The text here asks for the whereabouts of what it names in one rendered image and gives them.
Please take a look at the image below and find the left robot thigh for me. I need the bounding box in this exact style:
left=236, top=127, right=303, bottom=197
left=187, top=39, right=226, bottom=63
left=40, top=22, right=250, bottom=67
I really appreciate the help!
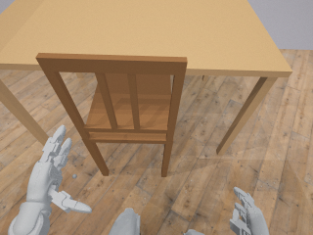
left=108, top=211, right=141, bottom=235

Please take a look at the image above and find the table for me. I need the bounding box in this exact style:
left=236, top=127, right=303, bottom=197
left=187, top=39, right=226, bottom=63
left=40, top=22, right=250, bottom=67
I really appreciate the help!
left=0, top=0, right=292, bottom=156

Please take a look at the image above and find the chair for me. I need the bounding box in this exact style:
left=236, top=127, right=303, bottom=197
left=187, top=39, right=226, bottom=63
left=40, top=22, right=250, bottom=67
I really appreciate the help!
left=35, top=53, right=188, bottom=177

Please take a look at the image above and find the robot left forearm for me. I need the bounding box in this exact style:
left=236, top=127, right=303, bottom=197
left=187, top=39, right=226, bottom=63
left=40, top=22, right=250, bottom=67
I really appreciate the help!
left=8, top=201, right=52, bottom=235

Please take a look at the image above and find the left robot hand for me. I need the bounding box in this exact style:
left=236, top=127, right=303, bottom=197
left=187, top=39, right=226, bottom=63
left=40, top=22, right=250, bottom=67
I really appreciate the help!
left=26, top=125, right=92, bottom=213

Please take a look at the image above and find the right robot hand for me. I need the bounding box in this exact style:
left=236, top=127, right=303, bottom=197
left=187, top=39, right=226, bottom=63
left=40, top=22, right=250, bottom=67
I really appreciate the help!
left=229, top=186, right=270, bottom=235

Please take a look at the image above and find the left robot shin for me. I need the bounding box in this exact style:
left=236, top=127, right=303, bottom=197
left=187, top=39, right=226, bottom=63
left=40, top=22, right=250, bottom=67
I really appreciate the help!
left=124, top=208, right=134, bottom=212

